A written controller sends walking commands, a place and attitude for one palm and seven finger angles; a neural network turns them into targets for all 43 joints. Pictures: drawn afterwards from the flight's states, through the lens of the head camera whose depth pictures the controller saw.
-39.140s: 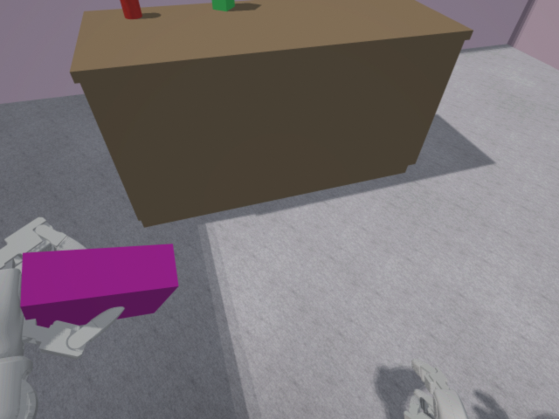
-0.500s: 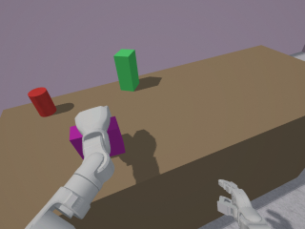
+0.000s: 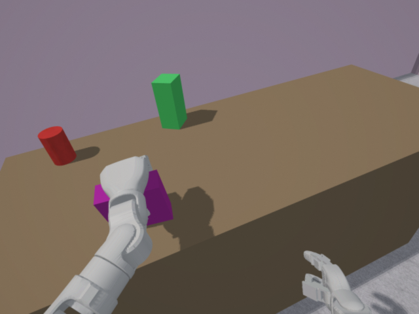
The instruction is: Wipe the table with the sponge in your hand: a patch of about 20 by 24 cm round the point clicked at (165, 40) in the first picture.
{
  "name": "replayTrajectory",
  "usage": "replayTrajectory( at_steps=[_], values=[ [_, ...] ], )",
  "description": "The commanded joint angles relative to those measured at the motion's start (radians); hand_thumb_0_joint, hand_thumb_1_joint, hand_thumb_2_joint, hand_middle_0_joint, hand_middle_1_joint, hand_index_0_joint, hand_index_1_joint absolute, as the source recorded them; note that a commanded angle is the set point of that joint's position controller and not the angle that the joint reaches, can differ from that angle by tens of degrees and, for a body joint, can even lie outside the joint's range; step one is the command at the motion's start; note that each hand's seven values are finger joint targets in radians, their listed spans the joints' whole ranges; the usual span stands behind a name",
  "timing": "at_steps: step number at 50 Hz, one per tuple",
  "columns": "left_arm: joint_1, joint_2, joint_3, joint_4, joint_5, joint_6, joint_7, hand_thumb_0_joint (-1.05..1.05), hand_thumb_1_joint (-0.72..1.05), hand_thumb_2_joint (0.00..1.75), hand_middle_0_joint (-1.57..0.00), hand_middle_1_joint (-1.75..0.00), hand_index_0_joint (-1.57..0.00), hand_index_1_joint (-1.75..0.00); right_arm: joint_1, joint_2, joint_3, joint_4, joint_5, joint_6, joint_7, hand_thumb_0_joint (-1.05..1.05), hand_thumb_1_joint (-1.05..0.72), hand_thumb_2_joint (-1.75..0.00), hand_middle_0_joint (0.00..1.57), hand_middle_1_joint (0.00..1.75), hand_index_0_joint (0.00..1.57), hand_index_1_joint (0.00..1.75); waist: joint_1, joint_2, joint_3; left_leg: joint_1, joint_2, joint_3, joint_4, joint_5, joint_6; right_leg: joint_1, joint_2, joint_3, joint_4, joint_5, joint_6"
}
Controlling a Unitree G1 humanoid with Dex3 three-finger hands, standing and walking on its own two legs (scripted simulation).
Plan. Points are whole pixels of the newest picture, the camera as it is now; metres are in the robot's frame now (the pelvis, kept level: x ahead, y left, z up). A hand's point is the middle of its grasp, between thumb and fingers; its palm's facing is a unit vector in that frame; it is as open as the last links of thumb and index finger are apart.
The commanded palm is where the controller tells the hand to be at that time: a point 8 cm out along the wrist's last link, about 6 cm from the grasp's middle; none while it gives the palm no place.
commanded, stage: slide back across to the middle lane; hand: left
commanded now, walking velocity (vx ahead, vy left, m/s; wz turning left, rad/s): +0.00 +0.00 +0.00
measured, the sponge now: (140, 209) +0.32 +0.20 +0.06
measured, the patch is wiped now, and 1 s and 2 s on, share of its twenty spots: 1.00 1.00 1.00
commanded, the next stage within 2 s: wipe forward along the middle lane in 0.54 s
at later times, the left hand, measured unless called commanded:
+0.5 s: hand (109, 202) +0.28 +0.23 +0.13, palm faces +0.17 -0.18 -0.97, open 9.1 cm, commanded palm +0.23 +0.24 +0.17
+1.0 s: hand (99, 198) +0.29 +0.26 +0.12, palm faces +0.05 -0.06 -1.00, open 9.1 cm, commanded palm +0.26 +0.26 +0.16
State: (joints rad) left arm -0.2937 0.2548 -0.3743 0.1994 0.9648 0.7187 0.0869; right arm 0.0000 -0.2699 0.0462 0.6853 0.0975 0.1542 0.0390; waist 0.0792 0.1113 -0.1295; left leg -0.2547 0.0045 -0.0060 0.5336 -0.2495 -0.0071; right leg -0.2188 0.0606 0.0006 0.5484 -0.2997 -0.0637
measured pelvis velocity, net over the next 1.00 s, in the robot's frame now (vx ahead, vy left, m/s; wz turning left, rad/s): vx -0.01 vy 0.00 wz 0.01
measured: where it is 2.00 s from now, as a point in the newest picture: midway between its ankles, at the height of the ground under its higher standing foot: outside the picture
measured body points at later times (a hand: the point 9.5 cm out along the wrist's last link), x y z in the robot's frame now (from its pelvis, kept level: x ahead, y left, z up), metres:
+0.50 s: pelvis +0.00 +0.00 +0.00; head -0.05 -0.05 +0.45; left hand +0.27 +0.24 +0.18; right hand +0.26 -0.21 -0.05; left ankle +0.02 +0.13 -0.73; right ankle +0.00 -0.08 -0.73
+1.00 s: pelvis -0.01 +0.00 +0.00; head -0.05 -0.05 +0.45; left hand +0.29 +0.26 +0.17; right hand +0.23 -0.20 -0.08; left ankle +0.02 +0.13 -0.73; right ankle +0.00 -0.08 -0.73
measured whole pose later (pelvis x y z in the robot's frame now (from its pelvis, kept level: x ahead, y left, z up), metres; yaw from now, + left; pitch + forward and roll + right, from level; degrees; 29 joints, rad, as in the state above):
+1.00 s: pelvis -0.01 +0.00 +0.00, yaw +0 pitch -2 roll +0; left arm -0.27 0.39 -0.21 0.22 0.95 0.56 -0.02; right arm 0.03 -0.27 0.06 0.71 0.08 0.06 -0.06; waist 0.09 0.12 -0.07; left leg -0.25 0.00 -0.01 0.50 -0.21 0.00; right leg -0.21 0.06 0.00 0.52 -0.26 -0.06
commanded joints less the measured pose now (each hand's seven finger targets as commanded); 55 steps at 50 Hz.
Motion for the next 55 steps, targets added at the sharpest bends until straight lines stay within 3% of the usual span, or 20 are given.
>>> replayTrajectory(
  at_steps=[1, 3, 6, 8, 9, 18, 20, 23, 25, 28, 29, 33, 34, 38, 40, 43, 47, 52, 53, 55],
  values=[
    [-0.110, 0.076, 0.092, -0.122, -0.056, 0.003, -0.039, 0.00, 0.10, 1.30, -1.20, -1.60, -1.20, -1.60, -0.314, -0.074, -0.031, -0.204, 0.004, -0.064, -0.010, 0.00, -0.90, -0.90, 0.20, 0.30, 0.20, 0.30, 0.023, -0.206, -0.061, 0.054, -0.039, 0.014, -0.038, 0.137, 0.045, 0.012, -0.018, 0.067, -0.133, 0.218, 0.009],
    [-0.081, 0.144, 0.150, -0.161, -0.048, -0.002, -0.040, 0.00, 0.10, 1.30, -1.20, -1.60, -1.20, -1.60, -0.310, -0.079, -0.035, -0.203, -0.001, -0.064, -0.014, 0.00, -0.90, -0.90, 0.20, 0.30, 0.20, 0.30, 0.035, -0.198, -0.074, 0.068, -0.040, 0.007, -0.038, 0.151, 0.045, 0.023, -0.016, 0.082, -0.136, 0.227, 0.006],
    [-0.072, 0.117, 0.125, -0.228, -0.049, -0.012, -0.047, 0.00, 0.10, 1.30, -1.20, -1.60, -1.20, -1.60, -0.319, -0.070, -0.029, -0.216, -0.002, -0.067, -0.022, 0.00, -0.90, -0.90, 0.20, 0.30, 0.20, 0.30, 0.029, -0.183, -0.072, 0.079, -0.041, 0.010, -0.037, 0.173, 0.048, 0.027, -0.017, 0.076, -0.133, 0.255, 0.007],
    [-0.034, 0.209, 0.205, -0.251, -0.042, -0.018, -0.044, 0.00, 0.10, 1.30, -1.20, -1.60, -1.20, -1.60, -0.311, -0.081, -0.034, -0.206, -0.007, -0.067, -0.029, 0.00, -0.90, -0.90, 0.20, 0.30, 0.20, 0.30, 0.040, -0.158, -0.070, 0.093, -0.039, 0.003, -0.033, 0.192, 0.044, 0.032, -0.015, 0.098, -0.133, 0.275, 0.000],
    [-0.052, 0.158, 0.161, -0.290, -0.043, -0.022, -0.047, 0.00, 0.10, 1.30, -1.20, -1.60, -1.20, -1.60, -0.317, -0.070, -0.029, -0.218, -0.005, -0.066, -0.030, 0.00, -0.90, -0.90, 0.20, 0.30, 0.20, 0.30, 0.032, -0.154, -0.089, 0.094, -0.042, 0.011, -0.035, 0.202, 0.047, 0.046, -0.016, 0.084, -0.123, 0.297, 0.003],
    [-0.013, 0.294, 0.273, -0.384, -0.050, -0.041, -0.060, 0.00, 0.10, 1.30, -1.20, -1.60, -1.20, -1.60, -0.307, -0.085, -0.028, -0.210, -0.014, -0.071, -0.065, 0.00, -0.90, -0.90, 0.20, 0.30, 0.20, 0.30, 0.033, -0.130, -0.056, 0.122, -0.039, -0.007, -0.041, 0.202, 0.045, 0.026, -0.013, 0.122, -0.148, 0.267, -0.005],
    [0.023, 0.240, 0.234, -0.382, -0.054, -0.043, -0.065, 0.00, 0.10, 1.30, -1.20, -1.60, -1.20, -1.60, -0.309, -0.074, -0.023, -0.221, -0.011, -0.077, -0.065, 0.00, -0.90, -0.90, 0.20, 0.30, 0.20, 0.30, 0.036, -0.128, -0.063, 0.119, -0.041, -0.008, -0.041, 0.209, 0.047, 0.032, -0.010, 0.103, -0.142, 0.274, -0.004],
    [0.001, 0.297, 0.271, -0.389, -0.042, -0.052, -0.071, 0.00, 0.10, 1.30, -1.20, -1.60, -1.20, -1.60, -0.300, -0.087, -0.025, -0.212, -0.015, -0.081, -0.073, 0.00, -0.90, -0.90, 0.20, 0.30, 0.20, 0.30, 0.035, -0.110, -0.051, 0.124, -0.039, -0.014, -0.049, 0.187, 0.045, 0.015, -0.011, 0.117, -0.151, 0.233, -0.009],
    [0.029, 0.255, 0.241, -0.391, -0.044, -0.058, -0.076, 0.00, 0.10, 1.30, -1.20, -1.60, -1.20, -1.60, -0.305, -0.079, -0.024, -0.221, -0.013, -0.089, -0.076, 0.00, -0.90, -0.90, 0.20, 0.30, 0.20, 0.30, 0.034, -0.132, -0.065, 0.123, -0.041, -0.014, -0.048, 0.188, 0.048, 0.023, -0.010, 0.102, -0.148, 0.227, -0.005],
    [0.047, 0.350, 0.321, -0.382, -0.035, -0.070, -0.075, 0.00, 0.10, 1.30, -1.20, -1.60, -1.20, -1.60, -0.293, -0.094, -0.027, -0.206, -0.019, -0.092, -0.081, 0.00, -0.90, -0.90, 0.20, 0.30, 0.20, 0.30, 0.043, -0.118, -0.067, 0.121, -0.041, -0.021, -0.052, 0.176, 0.044, 0.027, -0.010, 0.124, -0.150, 0.207, -0.010],
    [0.051, 0.287, 0.270, -0.396, -0.039, -0.074, -0.079, 0.00, 0.10, 1.30, -1.20, -1.60, -1.20, -1.60, -0.303, -0.082, -0.021, -0.221, -0.015, -0.095, -0.081, 0.00, -0.90, -0.90, 0.20, 0.30, 0.20, 0.30, 0.041, -0.128, -0.067, 0.113, -0.043, -0.017, -0.052, 0.176, 0.046, 0.029, -0.013, 0.105, -0.146, 0.203, -0.005],
    [0.032, 0.340, 0.308, -0.373, -0.031, -0.087, -0.083, 0.00, 0.10, 1.30, -1.20, -1.60, -1.20, -1.60, -0.291, -0.096, -0.025, -0.200, -0.020, -0.104, -0.085, 0.00, -0.90, -0.90, 0.20, 0.30, 0.20, 0.30, 0.037, -0.106, -0.040, 0.121, -0.037, -0.025, -0.060, 0.152, 0.045, -0.002, -0.010, 0.115, -0.161, 0.160, -0.010],
    [-0.012, 0.289, 0.262, -0.364, -0.035, -0.089, -0.084, 0.00, 0.10, 1.30, -1.20, -1.60, -1.20, -1.60, -0.296, -0.084, -0.020, -0.210, -0.016, -0.108, -0.088, 0.00, -0.90, -0.90, 0.20, 0.30, 0.20, 0.30, 0.029, -0.121, -0.024, 0.108, -0.037, -0.022, -0.066, 0.129, 0.046, -0.015, -0.012, 0.094, -0.165, 0.123, -0.004],
    [-0.119, 0.332, 0.271, -0.246, -0.009, -0.106, -0.088, 0.00, 0.10, 1.30, -1.20, -1.60, -1.20, -1.60, -0.270, -0.098, -0.022, -0.178, -0.017, -0.124, -0.106, 0.00, -0.90, -0.90, 0.20, 0.30, 0.20, 0.30, 0.015, -0.131, 0.018, 0.104, -0.037, -0.028, -0.086, 0.050, 0.045, -0.063, -0.012, 0.107, -0.195, 0.008, -0.009],
    [-0.166, 0.278, 0.223, -0.182, -0.002, -0.117, -0.090, 0.00, 0.10, 1.30, -1.20, -1.60, -1.20, -1.60, -0.267, -0.089, -0.019, -0.176, -0.012, -0.138, -0.112, 0.00, -0.90, -0.90, 0.20, 0.30, 0.20, 0.30, 0.010, -0.140, 0.011, 0.095, -0.041, -0.025, -0.090, 0.028, 0.046, -0.069, -0.012, 0.082, -0.191, -0.014, -0.006],
    [-0.218, 0.343, 0.258, -0.116, 0.019, -0.128, -0.094, 0.00, 0.10, 1.30, -1.20, -1.60, -1.20, -1.60, -0.247, -0.104, -0.022, -0.157, -0.016, -0.142, -0.113, 0.00, -0.90, -0.90, 0.20, 0.30, 0.20, 0.30, 0.017, -0.111, -0.018, 0.089, -0.043, -0.024, -0.099, 0.019, 0.042, -0.049, -0.015, 0.090, -0.182, -0.010, -0.011],
    [-0.182, 0.279, 0.251, -0.060, -0.005, -0.168, -0.089, 0.00, 0.10, 1.30, -1.20, -1.60, -1.20, -1.60, -0.224, -0.097, -0.028, -0.158, -0.015, -0.152, -0.106, 0.00, -0.90, -0.90, 0.20, 0.30, 0.20, 0.30, 0.023, -0.161, -0.088, 0.083, -0.044, -0.024, -0.083, 0.077, 0.042, -0.001, -0.013, 0.064, -0.160, 0.086, -0.005],
    [-0.207, 0.270, 0.244, -0.002, -0.003, -0.196, -0.089, 0.00, 0.10, 1.30, -1.20, -1.60, -1.20, -1.60, -0.192, -0.106, -0.033, -0.152, -0.017, -0.145, -0.101, 0.00, -0.90, -0.90, 0.20, 0.30, 0.20, 0.30, 0.006, -0.175, -0.051, 0.061, -0.044, -0.019, -0.074, 0.086, 0.045, -0.014, -0.015, 0.069, -0.165, 0.140, 0.000],
    [-0.196, 0.340, 0.303, -0.004, 0.004, -0.200, -0.084, 0.00, 0.10, 1.30, -1.20, -1.60, -1.20, -1.60, -0.186, -0.115, -0.040, -0.150, -0.022, -0.142, -0.102, 0.00, -0.90, -0.90, 0.20, 0.30, 0.20, 0.30, 0.017, -0.172, -0.053, 0.066, -0.044, -0.022, -0.075, 0.086, 0.045, -0.008, -0.016, 0.085, -0.167, 0.134, -0.004],
    [-0.214, 0.293, 0.265, 0.033, 0.005, -0.203, -0.085, 0.00, 0.10, 1.30, -1.20, -1.60, -1.20, -1.60, -0.181, -0.108, -0.037, -0.147, -0.018, -0.141, -0.103, 0.00, -0.90, -0.90, 0.20, 0.30, 0.20, 0.30, 0.003, -0.192, -0.031, 0.054, -0.046, -0.016, -0.067, 0.096, 0.047, -0.019, -0.016, 0.074, -0.165, 0.161, 0.001]
  ],
)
